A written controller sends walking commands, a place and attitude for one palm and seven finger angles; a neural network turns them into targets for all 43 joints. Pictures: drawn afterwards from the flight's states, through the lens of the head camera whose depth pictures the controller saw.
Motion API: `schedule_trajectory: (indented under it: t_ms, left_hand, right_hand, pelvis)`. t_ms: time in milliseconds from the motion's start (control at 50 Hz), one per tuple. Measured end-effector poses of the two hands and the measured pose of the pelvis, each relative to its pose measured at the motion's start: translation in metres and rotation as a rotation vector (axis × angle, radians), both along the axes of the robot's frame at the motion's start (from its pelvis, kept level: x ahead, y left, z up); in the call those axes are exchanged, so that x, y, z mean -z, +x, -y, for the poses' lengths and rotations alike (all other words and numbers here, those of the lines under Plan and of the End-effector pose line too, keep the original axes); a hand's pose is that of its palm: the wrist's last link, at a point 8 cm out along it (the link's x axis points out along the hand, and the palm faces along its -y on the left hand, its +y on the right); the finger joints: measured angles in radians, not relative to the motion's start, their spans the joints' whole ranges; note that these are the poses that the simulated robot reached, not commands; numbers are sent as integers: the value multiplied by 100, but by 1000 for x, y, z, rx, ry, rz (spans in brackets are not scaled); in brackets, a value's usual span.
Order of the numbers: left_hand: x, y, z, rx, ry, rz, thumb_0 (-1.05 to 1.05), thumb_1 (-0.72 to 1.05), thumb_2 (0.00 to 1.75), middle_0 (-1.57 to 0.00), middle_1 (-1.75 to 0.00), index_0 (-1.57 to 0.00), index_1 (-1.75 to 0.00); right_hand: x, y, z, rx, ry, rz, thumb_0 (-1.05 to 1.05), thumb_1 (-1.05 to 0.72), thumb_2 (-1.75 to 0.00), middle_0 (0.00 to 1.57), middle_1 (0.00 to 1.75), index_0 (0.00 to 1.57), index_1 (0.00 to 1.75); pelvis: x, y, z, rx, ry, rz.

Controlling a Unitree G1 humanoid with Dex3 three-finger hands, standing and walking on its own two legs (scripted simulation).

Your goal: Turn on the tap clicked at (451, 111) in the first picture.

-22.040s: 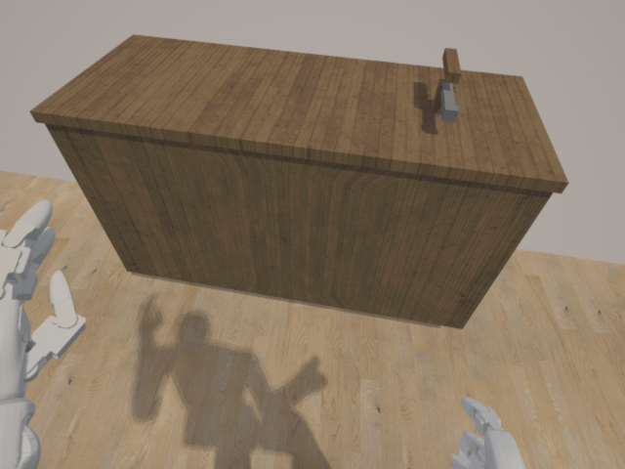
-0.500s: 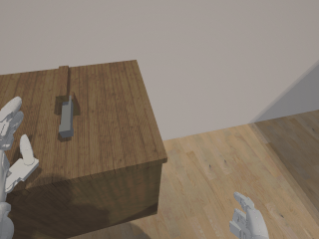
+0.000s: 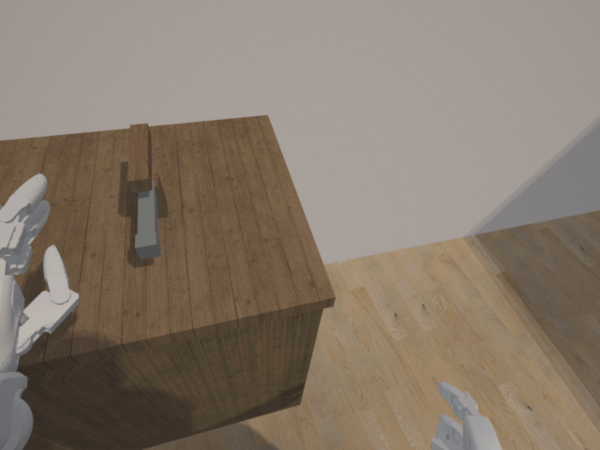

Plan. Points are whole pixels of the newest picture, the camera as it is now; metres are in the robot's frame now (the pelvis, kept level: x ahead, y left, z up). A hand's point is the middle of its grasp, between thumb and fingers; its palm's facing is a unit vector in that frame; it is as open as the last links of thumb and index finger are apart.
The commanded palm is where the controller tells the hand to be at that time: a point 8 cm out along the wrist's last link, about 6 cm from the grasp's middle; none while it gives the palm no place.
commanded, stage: come to a stop and stand still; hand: left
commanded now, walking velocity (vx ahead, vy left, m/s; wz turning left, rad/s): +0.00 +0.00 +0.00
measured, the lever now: (148, 245) +0.36 +0.25 +0.05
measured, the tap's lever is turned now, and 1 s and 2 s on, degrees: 0 0 0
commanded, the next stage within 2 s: look again from close up in 0.16 s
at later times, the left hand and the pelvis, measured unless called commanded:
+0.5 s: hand (63, 263) +0.23 +0.24 +0.19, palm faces +0.42 -0.77 -0.47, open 7.4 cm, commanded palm +0.15 +0.26 +0.17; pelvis -0.01 -0.02 +0.00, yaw +1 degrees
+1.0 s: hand (47, 325) +0.19 +0.24 +0.17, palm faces +0.40 -0.82 -0.40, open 7.4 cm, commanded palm +0.13 +0.27 +0.17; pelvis -0.02 -0.02 -0.01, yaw +3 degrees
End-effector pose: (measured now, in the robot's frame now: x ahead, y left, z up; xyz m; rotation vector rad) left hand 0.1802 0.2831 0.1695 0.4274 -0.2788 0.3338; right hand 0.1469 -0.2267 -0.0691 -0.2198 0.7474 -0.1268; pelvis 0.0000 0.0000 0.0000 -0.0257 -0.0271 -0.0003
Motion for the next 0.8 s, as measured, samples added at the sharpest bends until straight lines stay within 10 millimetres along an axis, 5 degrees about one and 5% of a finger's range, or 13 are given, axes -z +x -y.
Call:
schedule_trajectory:
  t_ms: [260, 360, 420, 560, 620, 800]
  left_hand:
    - [-5, -10, 1, -17, 14, 12, 1, 89, 90, -21, -30, -21, -30]
    - [-55, 7, -17, -60, 256, 196, 1, 88, 90, -22, -30, -22, -30]
    - [-67, 14, -22, -100, 253, 222, 1, 89, 90, -21, -30, -21, -30]
    - [-9, -1, 24, 46, 132, -45, 1, 89, 90, -21, -30, -21, -30]
    - [9, -13, 25, 42, 110, -114, 1, 89, 90, -21, -30, -21, -30]
    - [-3, -25, 11, -58, 73, 23, 1, 88, 90, -22, -30, -22, -30]
  right_hand:
    - [1, 7, 0, -8, 6, 13, 1, -91, -90, 20, 30, 20, 30]
    - [9, 11, -10, -139, 20, 2, 1, -91, -90, 20, 30, 20, 30]
    - [15, 13, -5, -153, 62, -5, 1, -91, -90, 20, 30, 20, 30]
    - [19, 6, 26, -109, 74, -20, 1, -91, -90, 21, 30, 20, 30]
    - [19, 4, 40, -120, 17, -60, 1, -91, -90, 20, 30, 20, 30]
    - [10, 19, 49, -194, -54, -40, 1, -91, -90, 20, 30, 20, 30]
  pelvis:
    - [1, -1, 2, -5, 2, 5]
    - [6, -9, 17, -42, 25, -23]
    - [7, -10, 22, -31, 23, -42]
    - [5, -2, 29, -21, 21, -74]
    - [5, -2, 35, -36, 21, -74]
    - [8, -9, 37, -70, 12, -58]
